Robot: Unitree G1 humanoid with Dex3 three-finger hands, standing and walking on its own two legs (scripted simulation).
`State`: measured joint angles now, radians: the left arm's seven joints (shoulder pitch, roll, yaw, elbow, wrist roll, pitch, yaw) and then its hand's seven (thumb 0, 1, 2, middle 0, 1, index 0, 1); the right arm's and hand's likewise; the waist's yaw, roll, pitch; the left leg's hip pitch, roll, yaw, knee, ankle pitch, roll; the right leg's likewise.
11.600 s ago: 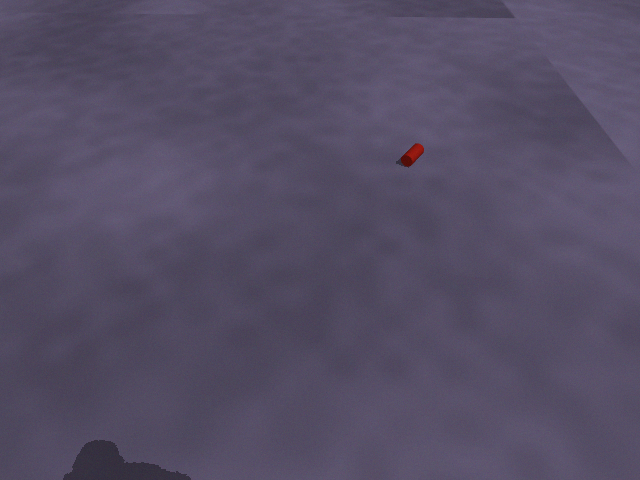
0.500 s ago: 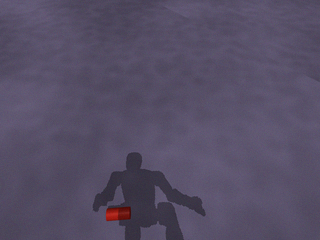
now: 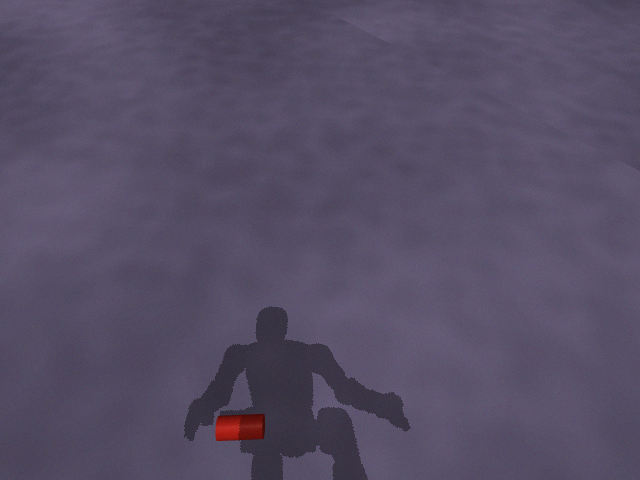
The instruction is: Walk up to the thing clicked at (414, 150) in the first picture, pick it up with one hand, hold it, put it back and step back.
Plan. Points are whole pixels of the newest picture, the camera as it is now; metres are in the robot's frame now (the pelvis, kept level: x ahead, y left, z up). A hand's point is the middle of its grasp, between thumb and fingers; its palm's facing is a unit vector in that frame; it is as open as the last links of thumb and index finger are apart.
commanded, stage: stand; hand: left
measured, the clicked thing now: (240, 427) +0.40 +0.25 -0.74
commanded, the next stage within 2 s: none
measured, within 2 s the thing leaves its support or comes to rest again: neither
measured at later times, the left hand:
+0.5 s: hand out of the picture +0.11 +0.26 -0.15, palm faces -0.04 -0.94 -0.34, open 7.4 cm
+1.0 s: hand out of the picture +0.11 +0.25 -0.15, palm faces -0.05 -0.94 -0.34, open 7.4 cm
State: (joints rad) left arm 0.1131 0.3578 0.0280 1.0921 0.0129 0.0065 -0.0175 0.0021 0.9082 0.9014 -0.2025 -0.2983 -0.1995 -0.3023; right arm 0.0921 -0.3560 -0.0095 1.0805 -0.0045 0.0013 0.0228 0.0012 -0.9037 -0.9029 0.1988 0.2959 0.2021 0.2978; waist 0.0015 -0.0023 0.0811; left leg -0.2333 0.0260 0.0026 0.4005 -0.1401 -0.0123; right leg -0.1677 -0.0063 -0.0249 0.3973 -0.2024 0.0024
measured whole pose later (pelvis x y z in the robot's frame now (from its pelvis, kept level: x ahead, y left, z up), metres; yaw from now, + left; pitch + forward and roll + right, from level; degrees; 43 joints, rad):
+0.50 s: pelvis +0.03 +0.00 +0.01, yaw -1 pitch -2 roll +0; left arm 0.12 0.36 0.00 1.12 0.01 -0.02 -0.01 0.00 0.91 0.90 -0.20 -0.30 -0.20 -0.30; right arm 0.11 -0.35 0.00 1.13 -0.01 -0.02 0.01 0.00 -0.90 -0.90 0.20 0.30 0.20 0.30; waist -0.01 0.00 0.04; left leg -0.14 0.02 0.02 0.32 -0.15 -0.01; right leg -0.07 -0.02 -0.01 0.32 -0.20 0.01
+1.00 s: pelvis +0.04 +0.00 +0.01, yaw -1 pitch -2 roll +0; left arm 0.12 0.35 0.00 1.12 0.01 -0.02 0.00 0.00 0.91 0.90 -0.20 -0.30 -0.20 -0.30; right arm 0.10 -0.35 0.01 1.13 -0.01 -0.01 0.01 0.00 -0.90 -0.90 0.20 0.30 0.20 0.30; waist -0.01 0.00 0.05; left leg -0.13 0.02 0.02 0.31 -0.15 -0.01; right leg -0.06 -0.01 -0.01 0.30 -0.20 0.01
